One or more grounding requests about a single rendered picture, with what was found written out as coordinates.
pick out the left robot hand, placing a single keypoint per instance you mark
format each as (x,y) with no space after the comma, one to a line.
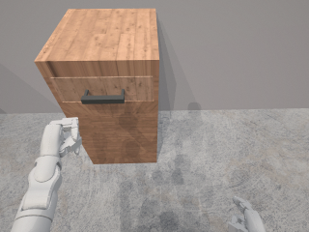
(53,138)

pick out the handle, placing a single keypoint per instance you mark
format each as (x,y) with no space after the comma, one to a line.
(103,99)

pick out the robot left forearm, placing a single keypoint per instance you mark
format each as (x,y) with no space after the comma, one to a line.
(38,205)

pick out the right robot hand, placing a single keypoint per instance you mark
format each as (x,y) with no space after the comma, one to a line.
(251,222)

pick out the cabinet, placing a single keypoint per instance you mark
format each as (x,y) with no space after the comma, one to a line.
(107,42)

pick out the drawer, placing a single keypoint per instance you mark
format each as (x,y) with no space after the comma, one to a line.
(72,88)

